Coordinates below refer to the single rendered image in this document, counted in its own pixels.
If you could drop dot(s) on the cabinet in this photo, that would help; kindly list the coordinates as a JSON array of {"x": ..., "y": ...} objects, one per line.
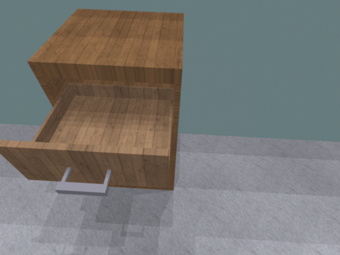
[{"x": 127, "y": 48}]

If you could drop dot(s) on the handle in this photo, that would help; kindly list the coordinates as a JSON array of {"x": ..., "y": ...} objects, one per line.
[{"x": 88, "y": 189}]

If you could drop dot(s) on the drawer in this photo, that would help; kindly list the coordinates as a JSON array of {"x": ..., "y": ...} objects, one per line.
[{"x": 96, "y": 127}]

